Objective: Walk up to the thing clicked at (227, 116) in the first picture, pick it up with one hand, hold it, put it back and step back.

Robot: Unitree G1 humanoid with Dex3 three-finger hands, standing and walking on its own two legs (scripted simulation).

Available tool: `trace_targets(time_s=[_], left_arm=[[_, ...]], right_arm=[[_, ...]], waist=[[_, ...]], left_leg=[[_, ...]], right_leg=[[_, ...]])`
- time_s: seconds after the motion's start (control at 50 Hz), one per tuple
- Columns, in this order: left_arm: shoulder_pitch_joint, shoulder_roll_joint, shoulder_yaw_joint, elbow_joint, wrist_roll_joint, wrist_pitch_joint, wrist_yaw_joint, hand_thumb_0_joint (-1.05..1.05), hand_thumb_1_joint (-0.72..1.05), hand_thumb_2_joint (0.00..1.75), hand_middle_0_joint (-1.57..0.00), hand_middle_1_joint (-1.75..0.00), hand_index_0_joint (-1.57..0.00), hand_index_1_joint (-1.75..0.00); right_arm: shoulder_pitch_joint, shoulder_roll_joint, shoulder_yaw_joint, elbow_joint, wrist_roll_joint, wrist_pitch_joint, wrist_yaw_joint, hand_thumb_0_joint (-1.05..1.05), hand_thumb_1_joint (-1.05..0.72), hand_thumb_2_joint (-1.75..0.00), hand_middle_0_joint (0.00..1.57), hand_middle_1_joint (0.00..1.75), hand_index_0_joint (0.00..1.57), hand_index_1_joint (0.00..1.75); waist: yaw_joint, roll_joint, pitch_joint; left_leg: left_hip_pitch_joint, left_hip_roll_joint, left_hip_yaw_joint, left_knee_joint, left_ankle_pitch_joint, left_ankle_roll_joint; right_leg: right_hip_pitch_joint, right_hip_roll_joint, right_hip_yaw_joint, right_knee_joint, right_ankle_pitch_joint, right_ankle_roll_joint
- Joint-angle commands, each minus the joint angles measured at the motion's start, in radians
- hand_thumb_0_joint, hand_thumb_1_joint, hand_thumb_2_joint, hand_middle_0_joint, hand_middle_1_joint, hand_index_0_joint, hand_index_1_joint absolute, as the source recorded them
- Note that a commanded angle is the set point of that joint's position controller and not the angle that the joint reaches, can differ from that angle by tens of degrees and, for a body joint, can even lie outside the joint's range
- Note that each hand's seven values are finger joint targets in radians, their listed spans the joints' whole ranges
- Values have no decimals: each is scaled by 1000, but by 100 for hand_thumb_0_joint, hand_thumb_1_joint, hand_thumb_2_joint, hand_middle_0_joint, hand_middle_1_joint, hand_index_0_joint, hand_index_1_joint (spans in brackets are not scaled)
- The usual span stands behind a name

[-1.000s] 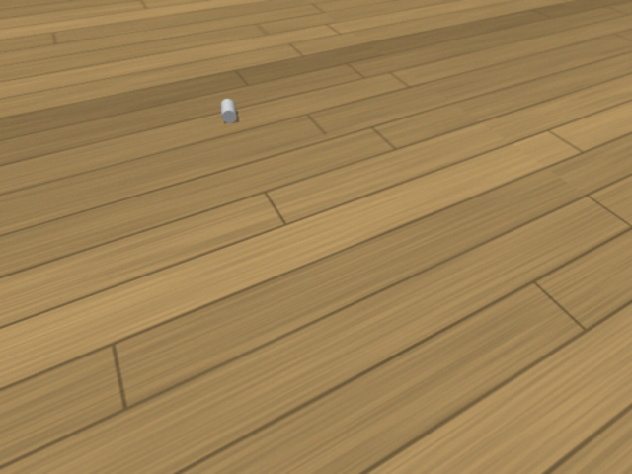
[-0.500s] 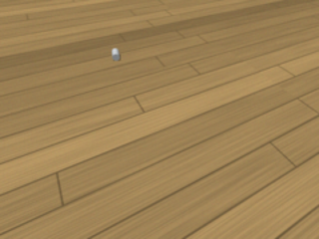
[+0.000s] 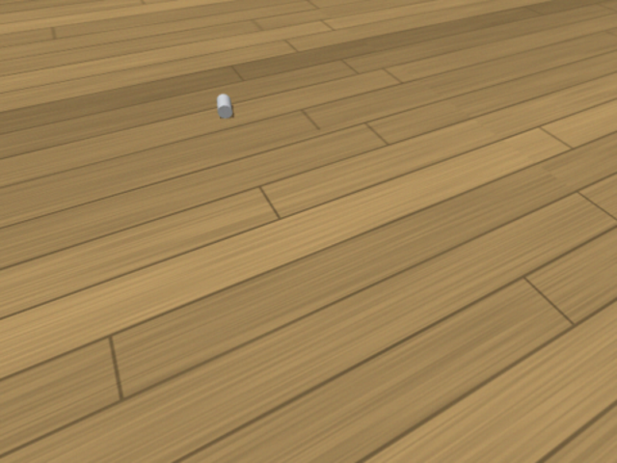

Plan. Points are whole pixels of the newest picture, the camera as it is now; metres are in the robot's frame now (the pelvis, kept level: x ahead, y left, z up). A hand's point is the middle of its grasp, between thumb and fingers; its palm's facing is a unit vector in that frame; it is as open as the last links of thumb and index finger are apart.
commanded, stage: stand
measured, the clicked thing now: (224, 106) +2.08 +0.51 -0.74
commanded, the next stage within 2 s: walk up in 0.12 s
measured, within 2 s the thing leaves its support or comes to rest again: neither
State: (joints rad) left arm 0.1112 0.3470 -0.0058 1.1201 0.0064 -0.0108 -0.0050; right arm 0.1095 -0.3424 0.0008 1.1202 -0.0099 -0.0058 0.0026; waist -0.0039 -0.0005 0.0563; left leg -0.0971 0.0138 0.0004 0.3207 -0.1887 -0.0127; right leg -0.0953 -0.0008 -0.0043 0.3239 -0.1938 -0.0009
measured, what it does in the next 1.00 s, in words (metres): steps on the spot, turning left: left foot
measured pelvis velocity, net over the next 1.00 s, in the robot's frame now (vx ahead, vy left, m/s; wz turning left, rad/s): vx -0.03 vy -0.03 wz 0.51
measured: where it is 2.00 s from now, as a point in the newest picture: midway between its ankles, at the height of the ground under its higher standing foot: outside the picture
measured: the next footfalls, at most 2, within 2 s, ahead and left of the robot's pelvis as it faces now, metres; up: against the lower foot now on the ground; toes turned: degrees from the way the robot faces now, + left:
left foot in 0.70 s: -0.02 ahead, +0.12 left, +0.00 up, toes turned +23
right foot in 1.04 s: +0.09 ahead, -0.10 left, +0.00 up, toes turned +37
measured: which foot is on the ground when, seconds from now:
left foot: down 0.00-0.32, up 0.34-0.68, down 0.70-1.00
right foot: down 0.00-0.72, up 0.74-1.00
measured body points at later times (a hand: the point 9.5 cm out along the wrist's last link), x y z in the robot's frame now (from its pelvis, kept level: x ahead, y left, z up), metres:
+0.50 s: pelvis -0.03 -0.04 -0.01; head +0.03 -0.04 +0.43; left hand +0.00 +0.29 -0.12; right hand +0.15 -0.34 -0.13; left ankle -0.06 +0.10 -0.68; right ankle -0.02 -0.13 -0.75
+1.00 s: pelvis -0.03 -0.03 -0.03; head +0.00 +0.00 +0.42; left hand -0.12 +0.29 -0.14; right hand +0.21 -0.26 -0.13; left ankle -0.06 +0.10 -0.75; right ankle +0.05 -0.16 -0.73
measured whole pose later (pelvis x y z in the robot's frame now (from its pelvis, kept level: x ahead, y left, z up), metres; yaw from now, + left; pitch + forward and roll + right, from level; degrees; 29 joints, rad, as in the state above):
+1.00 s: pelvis -0.03 -0.03 -0.03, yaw +29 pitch -2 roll -1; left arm 0.23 0.41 0.07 0.83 0.01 0.03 -0.02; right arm 0.25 -0.39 -0.04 0.76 -0.03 0.00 -0.01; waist 0.01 -0.01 0.12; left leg -0.34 -0.02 -0.10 0.68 -0.31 0.00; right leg -0.35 -0.05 0.00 0.82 -0.49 0.00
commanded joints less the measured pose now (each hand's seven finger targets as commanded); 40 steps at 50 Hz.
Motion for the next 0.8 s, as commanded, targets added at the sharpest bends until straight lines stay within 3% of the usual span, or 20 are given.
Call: trace_targets(time_s=[0.0, 0.08, 0.1, 0.18, 0.22, 0.24, 0.28, 0.3, 0.32, 0.34, 0.42, 0.52, 0.6, 0.64, 0.66, 0.68, 0.7, 0.72, 0.74, 0.78], left_arm=[[-34, 211, 44, -59, -2, -22, 16, 0, 90, 90, -20, -30, -20, -30], [-31, 211, 44, -58, 0, -21, 15, 0, 90, 90, -20, -30, -20, -30], [-89, 297, 98, -146, -2, -5, 6, 0, 90, 90, -20, -30, -20, -30], [-4, 220, 98, -195, 6, 10, 12, 0, 90, 90, -20, -30, -20, -30], [38, 207, 107, -215, 12, 15, 3, 0, 90, 90, -20, -30, -20, -30], [72, 209, 110, -221, 16, 13, 2, 0, 90, 90, -20, -30, -20, -30], [128, 301, 136, -218, 21, 8, 10, 0, 90, 90, -20, -30, -20, -30], [93, 319, 142, -244, 29, 5, 13, 0, 90, 90, -20, -30, -20, -30], [20, 312, 142, -289, 34, 8, 10, 0, 90, 90, -20, -30, -20, -30], [-18, 320, 145, -336, 31, 10, 7, 0, 90, 90, -20, -30, -20, -30], [-35, 262, 131, -359, 32, 4, 13, 0, 90, 90, -20, -30, -20, -30], [80, 297, 144, -381, 37, -2, 4, 0, 90, 90, -20, -30, -20, -30], [72, 320, 148, -406, 30, 8, -11, 0, 90, 90, -20, -30, -20, -30], [50, 325, 149, -420, 25, 20, -16, 0, 90, 90, -20, -30, -20, -30], [49, 300, 140, -428, 21, 25, -18, 0, 90, 90, -20, -30, -20, -30], [77, 240, 125, -431, 16, 30, -19, 0, 90, 90, -20, -30, -20, -30], [85, 163, 107, -457, 11, 32, -22, 0, 90, 90, -20, -30, -20, -30], [81, 229, 125, -443, 14, 42, -8, 0, 90, 90, -20, -30, -20, -30], [58, 270, 130, -434, 10, 34, -5, 0, 90, 90, -20, -30, -20, -30], [91, 254, 131, -402, 8, 31, -9, 0, 90, 90, -20, -30, -20, -30]], right_arm=[[-34, -210, -33, -59, 3, -27, -13, 0, -90, -90, 20, 30, 20, 30], [-34, -212, -33, -57, 3, -27, -14, 0, -90, -90, 20, 30, 20, 30], [11, -315, -88, -160, 1, -12, -7, 0, -90, -90, 20, 30, 20, 30], [67, -335, -129, -208, 2, -8, -13, 0, -90, -90, 20, 30, 20, 30], [23, -328, -139, -251, -12, -2, -18, 0, -90, -90, 20, 30, 20, 30], [-10, -314, -139, -268, -12, 2, -20, 0, -90, -90, 20, 30, 20, 30], [-67, -209, -113, -317, -4, 4, -24, 0, -90, -90, 20, 30, 20, 30], [-52, -183, -105, -332, -3, 6, -30, 0, -90, -90, 20, 30, 20, 30], [27, -211, -115, -334, -20, 13, -38, 0, -90, -90, 20, 30, 20, 30], [55, -250, -128, -361, -30, 22, -36, 0, -90, -90, 20, 30, 20, 30], [109, -232, -132, -353, -25, 38, 5, 0, -90, -90, 20, 30, 20, 30], [63, -233, -122, -388, -11, 24, 18, 0, -90, -90, 20, 30, 20, 30], [111, -236, -125, -370, -12, 3, 12, 0, -90, -90, 20, 30, 20, 30], [184, -231, -128, -351, -9, -7, 4, 0, -90, -90, 20, 30, 20, 30], [232, -244, -136, -333, -12, -16, -4, 0, -90, -90, 20, 30, 20, 30], [274, -299, -153, -327, -22, -26, -14, 0, -90, -90, 20, 30, 20, 30], [251, -393, -169, -359, -36, -36, -25, 0, -90, -90, 20, 30, 20, 30], [223, -421, -169, -378, -16, -38, -28, 0, -90, -90, 20, 30, 20, 30], [168, -423, -170, -388, -10, -41, -34, 0, -90, -90, 20, 30, 20, 30], [116, -326, -133, -405, -10, -40, -44, 0, -90, -90, 20, 30, 20, 30]], waist=[[5, 4, -80], [7, 13, -78], [8, 2, 6], [-7, 141, -89], [27, 197, -119], [55, 186, -131], [104, -72, -151], [98, -181, -126], [60, -161, -153], [37, -162, -120], [0, -117, -51], [64, -175, -45], [48, -193, -41], [6, -157, -62], [-17, -113, -84], [-43, 68, -108], [-20, 313, -89], [-23, 222, -96], [-9, 229, -46], [20, 161, -26]], left_leg=[[7, 113, -90, -36, 177, 31], [7, 114, -91, -41, 174, 31], [-178, 105, -186, 23, 406, 56], [-52, 226, -393, 28, 459, 187], [-121, 229, -432, 48, 389, 196], [-136, 188, -371, 104, 351, 166], [-308, -29, -108, 392, 186, 54], [-457, -98, -18, 532, -275, 27], [-464, -22, -44, 663, -374, 24], [-429, -5, -62, 741, -367, 11], [-438, -1, -59, 791, -226, 13], [-437, 35, -23, 578, -234, 2], [-250, -16, 59, 419, -185, 12], [-126, -49, 106, 276, -81, 28], [-24, -62, 90, 198, -40, 45], [76, 22, -87, 102, -67, 96], [123, 267, -507, 41, 126, 184], [10, 363, -628, 27, 143, 307], [-71, 378, -662, 15, 130, 341], [-102, 238, -370, 95, 208, 264]], right_leg=[[15, -133, 94, -44, 190, -28], [17, -131, 93, -44, 184, -29], [36, -62, -15, 112, 105, 2], [-111, 18, -14, 270, -120, -7], [-74, 15, 44, 286, -281, -30], [-49, -9, 48, 201, -215, -47], [97, -230, 198, 40, 177, -115], [171, -371, 306, 25, 425, -201], [138, -453, 326, 44, 508, -268], [40, -476, 335, 47, 553, -287], [17, -263, 89, 89, 429, -185], [74, -312, 84, 89, 284, -225], [-58, -284, -3, 175, 284, -187], [-111, -273, -41, 262, 222, -159], [-176, -252, -70, 362, 152, -127], [-291, -199, -103, 558, 17, -74], [-507, -26, -130, 743, -400, -7], [-459, -59, 5, 774, -464, -7], [-415, -93, 61, 788, -459, -8], [-401, -103, 56, 735, -380, -12]])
